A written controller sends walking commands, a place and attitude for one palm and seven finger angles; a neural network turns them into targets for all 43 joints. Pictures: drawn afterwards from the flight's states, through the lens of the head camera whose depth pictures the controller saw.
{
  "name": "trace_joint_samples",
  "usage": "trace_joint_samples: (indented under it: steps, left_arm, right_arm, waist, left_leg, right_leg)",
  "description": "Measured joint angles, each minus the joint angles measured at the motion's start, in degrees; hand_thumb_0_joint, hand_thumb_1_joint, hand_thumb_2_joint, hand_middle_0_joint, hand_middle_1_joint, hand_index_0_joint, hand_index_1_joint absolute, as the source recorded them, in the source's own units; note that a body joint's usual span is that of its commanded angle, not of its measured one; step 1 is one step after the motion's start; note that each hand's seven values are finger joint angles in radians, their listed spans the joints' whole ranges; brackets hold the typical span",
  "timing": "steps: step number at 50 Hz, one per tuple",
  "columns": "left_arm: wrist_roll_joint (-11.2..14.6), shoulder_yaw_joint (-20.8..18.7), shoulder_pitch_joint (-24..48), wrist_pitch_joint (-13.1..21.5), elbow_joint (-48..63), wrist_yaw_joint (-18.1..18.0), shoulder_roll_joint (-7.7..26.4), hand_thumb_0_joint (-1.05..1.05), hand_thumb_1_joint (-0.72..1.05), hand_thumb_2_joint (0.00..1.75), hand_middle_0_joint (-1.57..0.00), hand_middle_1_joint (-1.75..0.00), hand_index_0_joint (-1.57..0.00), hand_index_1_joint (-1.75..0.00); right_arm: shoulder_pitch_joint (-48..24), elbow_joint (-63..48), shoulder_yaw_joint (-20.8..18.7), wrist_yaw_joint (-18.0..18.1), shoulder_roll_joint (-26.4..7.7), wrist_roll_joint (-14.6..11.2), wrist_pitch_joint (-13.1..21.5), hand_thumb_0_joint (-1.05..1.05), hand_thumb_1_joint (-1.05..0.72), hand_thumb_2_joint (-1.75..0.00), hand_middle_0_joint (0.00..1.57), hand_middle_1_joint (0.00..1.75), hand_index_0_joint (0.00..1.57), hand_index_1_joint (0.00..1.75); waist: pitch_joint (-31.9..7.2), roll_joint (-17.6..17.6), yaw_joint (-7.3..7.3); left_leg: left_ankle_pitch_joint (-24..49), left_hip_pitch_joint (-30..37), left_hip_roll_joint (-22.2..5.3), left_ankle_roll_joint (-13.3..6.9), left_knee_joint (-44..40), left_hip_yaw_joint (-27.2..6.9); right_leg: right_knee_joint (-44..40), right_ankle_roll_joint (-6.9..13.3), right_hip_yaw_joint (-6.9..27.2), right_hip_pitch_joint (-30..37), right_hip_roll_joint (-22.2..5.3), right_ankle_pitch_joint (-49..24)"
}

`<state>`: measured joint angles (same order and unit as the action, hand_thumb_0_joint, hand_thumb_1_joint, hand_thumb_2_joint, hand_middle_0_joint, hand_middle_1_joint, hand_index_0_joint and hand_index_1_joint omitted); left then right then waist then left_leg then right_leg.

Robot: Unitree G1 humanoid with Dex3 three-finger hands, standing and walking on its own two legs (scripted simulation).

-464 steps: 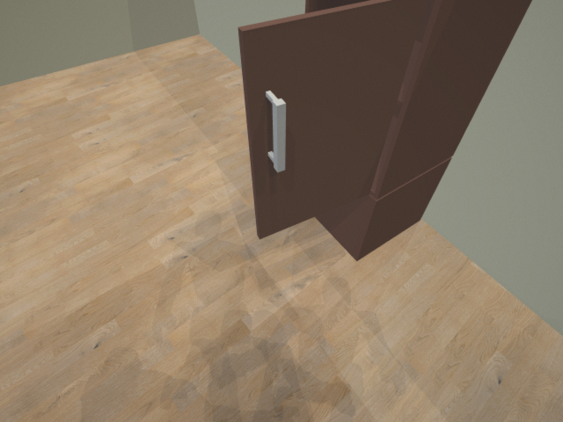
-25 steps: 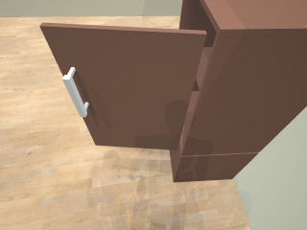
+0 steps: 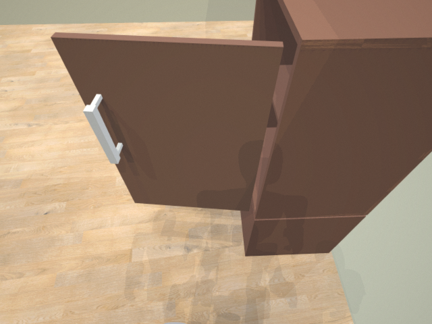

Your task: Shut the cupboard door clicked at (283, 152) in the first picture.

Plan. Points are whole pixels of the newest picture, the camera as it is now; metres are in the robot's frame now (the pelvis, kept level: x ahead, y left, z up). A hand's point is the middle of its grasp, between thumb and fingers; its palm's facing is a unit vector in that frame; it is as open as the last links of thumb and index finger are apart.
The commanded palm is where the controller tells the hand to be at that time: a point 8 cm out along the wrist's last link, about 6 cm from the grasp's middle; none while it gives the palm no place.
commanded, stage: come to a stop and stand still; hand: left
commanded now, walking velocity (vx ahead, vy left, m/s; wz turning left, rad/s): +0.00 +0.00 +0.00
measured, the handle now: (107, 131) +0.49 +0.29 +0.04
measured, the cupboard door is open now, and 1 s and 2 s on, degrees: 83 83 83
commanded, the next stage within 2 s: look again from close up in 0.22 s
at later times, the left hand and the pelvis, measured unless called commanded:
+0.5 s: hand out of the picture +0.02 +0.23 -0.17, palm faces +0.01 -0.96 -0.28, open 7.4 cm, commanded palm none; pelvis -0.01 +0.02 +0.00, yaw +0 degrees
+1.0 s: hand out of the picture +0.05 +0.28 -0.15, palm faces -0.03 -0.94 -0.33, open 7.4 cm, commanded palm none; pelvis -0.04 +0.04 +0.00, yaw +0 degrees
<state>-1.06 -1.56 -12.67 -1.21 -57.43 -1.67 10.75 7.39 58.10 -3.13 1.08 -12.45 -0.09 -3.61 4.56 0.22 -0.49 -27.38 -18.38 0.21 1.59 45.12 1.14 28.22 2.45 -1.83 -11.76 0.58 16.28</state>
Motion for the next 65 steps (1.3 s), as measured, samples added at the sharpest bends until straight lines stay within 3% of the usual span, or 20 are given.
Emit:
trace_joint_samples:
  steps: [4,6,10,17,25,45,54,65]
  left_arm:
    - [0.66,0.46,-0.27,0.28,-1.41,0.25,-0.81,0.00,0.91,0.90,-0.20,-0.30,-0.20,-0.30]
    - [0.85,0.47,0.51,-0.03,-2.40,0.25,-0.81,0.00,0.91,0.90,-0.20,-0.30,-0.20,-0.30]
    - [0.95,0.50,0.69,-0.36,-3.75,0.42,-0.30,0.00,0.92,0.90,-0.20,-0.30,-0.20,-0.30]
    - [0.84,1.42,-0.66,0.10,-5.04,0.65,0.00,0.00,0.91,0.90,-0.20,-0.30,-0.20,-0.30]
    - [0.47,1.25,-3.47,1.65,-1.28,-0.32,2.25,0.00,0.91,0.90,-0.20,-0.30,-0.20,-0.30]
    - [0.29,2.22,3.73,1.20,0.40,0.81,7.52,0.00,0.91,0.90,-0.20,-0.30,-0.20,-0.30]
    - [0.28,2.68,2.32,0.42,-1.78,0.67,6.60,0.00,0.91,0.90,-0.20,-0.30,-0.20,-0.30]
    - [0.24,2.18,-4.95,-0.23,-3.19,0.54,1.27,0.00,0.91,0.90,-0.20,-0.30,-0.20,-0.30]
  right_arm:
    - [1.47,1.14,0.85,0.07,0.86,0.14,1.60,0.00,-0.91,-0.90,0.19,0.30,0.20,0.30]
    - [1.99,2.63,1.48,0.22,1.96,0.43,2.02,0.00,-0.91,-0.90,0.19,0.30,0.20,0.30]
    - [3.68,4.60,2.68,0.21,3.61,0.66,2.32,0.00,-0.91,-0.90,0.19,0.30,0.20,0.30]
    - [5.98,5.38,3.07,0.19,3.70,0.76,2.74,0.00,-0.91,-0.90,0.20,0.30,0.20,0.30]
    - [7.41,0.34,1.68,0.10,0.14,0.87,4.01,0.01,-0.91,-0.90,0.20,0.30,0.20,0.30]
    - [-1.11,0.06,3.11,-1.53,-6.76,0.79,4.16,0.00,-0.90,-0.90,0.20,0.30,0.20,0.30]
    - [0.60,2.68,3.76,-1.48,-6.02,0.83,3.38,0.00,-0.90,-0.90,0.20,0.30,0.20,0.30]
    - [8.47,4.53,4.53,-1.43,-0.65,0.78,2.60,0.00,-0.90,-0.90,0.19,0.30,0.20,0.30]
  waist:
    - [-0.92,0.09,0.27]
    - [-0.58,-1.04,-0.04]
    - [-1.30,-2.29,-0.78]
    - [-1.76,-2.15,-0.23]
    - [-3.34,0.76,1.28]
    - [-2.86,0.51,0.41]
    - [-2.49,-0.09,0.45]
    - [-2.41,-0.08,0.18]
  left_leg:
    - [11.16,7.06,-0.91,-0.91,-15.89,-0.33]
    - [10.72,7.59,-0.62,-2.13,-16.42,-0.40]
    - [11.10,8.83,-0.22,-2.57,-19.01,0.01]
    - [12.93,10.17,0.74,-3.08,-22.19,0.47]
    - [9.75,7.33,1.41,-3.99,-16.11,0.52]
    - [14.20,9.39,2.97,-5.30,-20.99,1.73]
    - [14.48,9.55,3.21,-5.45,-21.62,1.66]
    - [8.69,8.42,3.57,-6.40,-15.53,2.19]
  right_leg:
    - [0.34,-0.45,-0.79,-0.84,1.41,-0.16]
    - [-0.47,-0.65,-0.89,-0.12,1.17,-0.70]
    - [-3.85,-1.01,-0.43,1.33,0.85,-2.69]
    - [-5.60,-1.51,0.06,1.95,-0.04,-3.80]
    - [0.45,-2.03,0.04,-0.77,-0.86,-0.51]
    - [-2.96,-3.51,1.31,0.42,-2.31,-4.48]
    - [-3.76,-3.81,1.26,0.70,-2.55,-4.81]
    - [1.05,-4.59,1.78,0.04,-2.97,0.15]
